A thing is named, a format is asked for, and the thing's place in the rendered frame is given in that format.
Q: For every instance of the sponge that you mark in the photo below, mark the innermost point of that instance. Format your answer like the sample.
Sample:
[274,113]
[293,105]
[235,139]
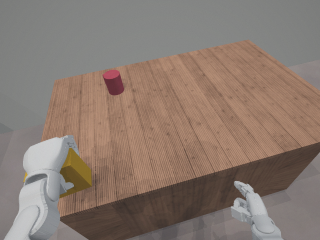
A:
[74,170]

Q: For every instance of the right robot forearm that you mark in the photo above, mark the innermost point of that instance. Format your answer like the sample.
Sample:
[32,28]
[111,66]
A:
[264,228]

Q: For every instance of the left robot forearm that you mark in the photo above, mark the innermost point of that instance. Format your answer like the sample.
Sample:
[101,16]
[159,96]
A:
[38,217]

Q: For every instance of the table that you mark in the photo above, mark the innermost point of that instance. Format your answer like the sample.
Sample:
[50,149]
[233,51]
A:
[186,127]

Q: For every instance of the robot right hand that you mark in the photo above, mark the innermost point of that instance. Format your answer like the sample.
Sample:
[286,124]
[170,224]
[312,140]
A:
[244,210]

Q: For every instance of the robot left hand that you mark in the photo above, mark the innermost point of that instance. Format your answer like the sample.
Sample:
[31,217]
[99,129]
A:
[50,155]

